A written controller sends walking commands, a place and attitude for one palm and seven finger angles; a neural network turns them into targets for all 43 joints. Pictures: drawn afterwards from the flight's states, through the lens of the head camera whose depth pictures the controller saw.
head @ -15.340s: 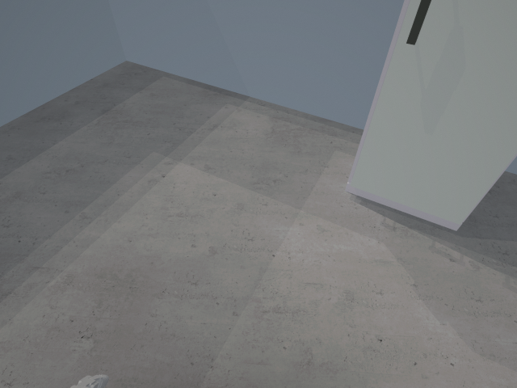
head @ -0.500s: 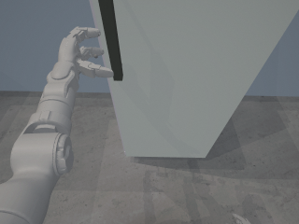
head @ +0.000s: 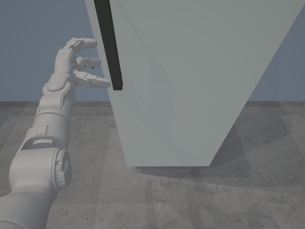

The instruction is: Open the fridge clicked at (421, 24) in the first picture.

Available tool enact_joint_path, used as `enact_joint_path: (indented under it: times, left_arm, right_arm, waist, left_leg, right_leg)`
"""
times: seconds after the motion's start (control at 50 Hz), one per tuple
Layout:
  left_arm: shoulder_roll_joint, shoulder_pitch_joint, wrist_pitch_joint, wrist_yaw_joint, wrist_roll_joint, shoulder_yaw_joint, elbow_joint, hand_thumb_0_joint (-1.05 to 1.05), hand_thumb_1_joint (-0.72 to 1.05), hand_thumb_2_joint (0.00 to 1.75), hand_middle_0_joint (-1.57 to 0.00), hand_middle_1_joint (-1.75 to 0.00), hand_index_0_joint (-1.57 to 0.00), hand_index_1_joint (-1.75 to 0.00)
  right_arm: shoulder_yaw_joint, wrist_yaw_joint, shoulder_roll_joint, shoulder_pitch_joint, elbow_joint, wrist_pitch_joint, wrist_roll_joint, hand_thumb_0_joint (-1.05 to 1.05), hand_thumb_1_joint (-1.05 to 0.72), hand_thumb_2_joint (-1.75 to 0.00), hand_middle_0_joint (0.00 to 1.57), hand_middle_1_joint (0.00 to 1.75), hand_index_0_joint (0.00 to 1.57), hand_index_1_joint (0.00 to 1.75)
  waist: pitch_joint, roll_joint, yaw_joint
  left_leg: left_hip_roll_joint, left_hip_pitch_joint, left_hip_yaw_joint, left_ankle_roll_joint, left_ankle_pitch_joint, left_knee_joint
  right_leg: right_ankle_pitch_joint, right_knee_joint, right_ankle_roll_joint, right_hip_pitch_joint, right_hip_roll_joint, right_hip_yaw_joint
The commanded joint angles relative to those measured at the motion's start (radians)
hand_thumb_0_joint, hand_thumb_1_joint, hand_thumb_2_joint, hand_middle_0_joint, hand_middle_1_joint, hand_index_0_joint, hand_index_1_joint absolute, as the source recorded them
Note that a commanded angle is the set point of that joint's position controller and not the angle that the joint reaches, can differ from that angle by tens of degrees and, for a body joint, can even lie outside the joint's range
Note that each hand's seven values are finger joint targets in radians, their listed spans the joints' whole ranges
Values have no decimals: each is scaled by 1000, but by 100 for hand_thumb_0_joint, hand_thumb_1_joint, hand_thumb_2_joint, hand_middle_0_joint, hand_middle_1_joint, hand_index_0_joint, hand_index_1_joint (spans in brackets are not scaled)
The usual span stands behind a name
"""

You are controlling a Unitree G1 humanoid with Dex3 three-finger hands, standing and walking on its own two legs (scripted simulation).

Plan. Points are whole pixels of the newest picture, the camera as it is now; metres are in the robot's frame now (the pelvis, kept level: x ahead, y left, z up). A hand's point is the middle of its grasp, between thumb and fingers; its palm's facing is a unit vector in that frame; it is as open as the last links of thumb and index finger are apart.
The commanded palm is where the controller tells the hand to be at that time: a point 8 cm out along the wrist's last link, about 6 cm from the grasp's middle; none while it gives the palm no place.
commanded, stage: feel for the door with the fingertips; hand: left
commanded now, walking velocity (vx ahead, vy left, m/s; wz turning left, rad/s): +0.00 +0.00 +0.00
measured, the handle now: (112, 42) +0.54 +0.09 +0.21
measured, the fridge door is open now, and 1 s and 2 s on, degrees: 0 0 0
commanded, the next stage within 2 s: slide the fingers in behind the handle in 0.94 s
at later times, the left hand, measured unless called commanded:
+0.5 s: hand (108, 66) +0.48 +0.10 +0.19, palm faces -0.02 -1.00 -0.02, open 14.0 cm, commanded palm +0.46 +0.15 +0.19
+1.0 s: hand (106, 59) +0.50 +0.10 +0.19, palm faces -0.02 -1.00 -0.02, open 13.7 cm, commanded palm +0.49 +0.16 +0.19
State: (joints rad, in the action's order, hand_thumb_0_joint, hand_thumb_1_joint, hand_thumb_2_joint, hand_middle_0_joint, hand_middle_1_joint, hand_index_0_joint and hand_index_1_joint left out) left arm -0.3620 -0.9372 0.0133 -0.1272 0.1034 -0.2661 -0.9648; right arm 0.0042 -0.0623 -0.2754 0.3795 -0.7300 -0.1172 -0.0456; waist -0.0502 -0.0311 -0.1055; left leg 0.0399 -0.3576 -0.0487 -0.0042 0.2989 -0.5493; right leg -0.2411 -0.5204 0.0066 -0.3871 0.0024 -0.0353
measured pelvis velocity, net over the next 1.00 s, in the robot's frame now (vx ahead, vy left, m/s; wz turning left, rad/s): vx -0.02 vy -0.01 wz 0.01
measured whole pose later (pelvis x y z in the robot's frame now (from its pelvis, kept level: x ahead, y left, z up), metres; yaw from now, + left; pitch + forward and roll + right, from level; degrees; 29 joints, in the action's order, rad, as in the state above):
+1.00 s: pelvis -0.02 -0.01 +0.00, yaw +0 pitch +9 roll +0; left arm -0.40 -1.16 -0.07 -0.08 0.06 -0.28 -1.22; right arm 0.00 -0.05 -0.29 0.40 -0.76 -0.14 -0.02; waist -0.03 -0.02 -0.16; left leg 0.04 -0.45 -0.04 -0.01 0.27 -0.58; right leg -0.22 -0.56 0.02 -0.48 0.00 -0.04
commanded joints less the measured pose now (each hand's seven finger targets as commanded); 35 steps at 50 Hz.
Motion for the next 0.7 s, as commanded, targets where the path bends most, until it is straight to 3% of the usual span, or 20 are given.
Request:
enact_joint_path:
  times: [0.0,0.08,0.14,0.2,0.26,0.34,0.42,0.44,0.46,0.54,0.64,0.68]
  left_arm:
    - [-177,-564,-63,9,20,17,253,0,-50,30,-30,-120,-30,-120]
    - [-101,-576,-70,9,37,67,304,0,-50,30,-30,-120,-30,-120]
    - [-87,-562,-44,18,47,64,213,0,-50,30,-30,-120,-30,-120]
    - [-70,-599,-32,50,34,60,168,0,-50,30,-30,-120,-30,-120]
    - [-92,-657,-63,86,15,45,209,0,-50,30,-30,-120,-30,-120]
    - [-19,-630,-107,98,10,95,234,0,-50,30,-30,-120,-30,-120]
    - [-101,-653,-96,87,18,35,180,0,-50,30,-30,-120,-30,-120]
    - [-141,-657,-96,87,9,10,170,0,-50,30,-30,-120,-30,-120]
    - [-113,-685,-98,84,9,37,178,0,-50,30,-30,-120,-30,-120]
    - [-114,-674,-116,88,-3,33,161,0,-50,30,-30,-120,-30,-120]
    - [-177,-639,-103,76,-9,-16,28,0,-50,30,-30,-120,-30,-120]
    - [-209,-675,-103,74,-14,-33,18,0,-50,30,-30,-120,-30,-120]
  right_arm:
    - [41,-7,-139,16,103,-33,-2,0,-90,-90,20,30,20,30]
    - [44,-7,-132,-1,102,-41,-2,0,-90,-90,20,30,20,30]
    - [38,-8,-137,-5,88,-33,-3,0,-90,-90,20,30,20,30]
    - [31,-5,-126,-16,85,-32,0,0,-90,-90,20,30,20,30]
    - [31,-1,-121,-18,88,-34,10,0,-90,-90,20,30,20,30]
    - [33,6,-111,-19,93,-47,14,0,-90,-90,20,30,20,30]
    - [33,0,-122,-12,82,-38,10,0,-90,-90,20,30,20,30]
    - [34,-3,-130,-8,80,-35,12,0,-90,-90,20,30,20,30]
    - [31,-3,-121,-12,81,-37,11,0,-90,-90,20,30,20,30]
    - [34,0,-120,7,73,-43,15,0,-90,-90,20,30,20,30]
    - [37,1,-139,36,59,-38,15,0,-90,-90,20,30,20,30]
    - [37,3,-142,47,59,-39,16,0,-90,-90,20,30,20,30]
  waist:
    - [-334,20,-7]
    - [-375,-19,-7]
    - [-312,58,-10]
    - [-273,52,-11]
    - [-340,28,-7]
    - [-389,47,-4]
    - [-374,98,-5]
    - [-371,83,1]
    - [-359,61,-9]
    - [-353,40,-10]
    - [-299,111,-16]
    - [-302,93,-24]
  left_leg:
    - [-36,141,39,25,-298,46]
    - [-31,207,50,19,-349,32]
    - [-34,164,54,19,-290,42]
    - [-38,133,54,19,-251,46]
    - [-42,149,54,19,-265,36]
    - [-40,179,56,16,-314,27]
    - [-44,131,45,22,-262,40]
    - [-45,122,44,23,-253,41]
    - [-47,122,42,24,-247,44]
    - [-47,128,38,23,-255,37]
    - [-48,52,35,24,-179,48]
    - [-48,38,32,25,-160,44]
  right_leg:
    - [331,37,13,163,-26,7]
    - [350,31,14,146,-26,5]
    - [302,39,12,128,-26,-3]
    - [270,37,11,105,-20,-1]
    - [284,25,11,124,-15,7]
    - [330,11,12,147,-20,5]
    - [328,23,7,175,-19,13]
    - [315,24,8,180,-17,17]
    - [311,28,7,170,-15,17]
    - [317,29,8,160,-19,18]
    - [253,44,3,147,-17,22]
    - [236,47,1,137,-13,30]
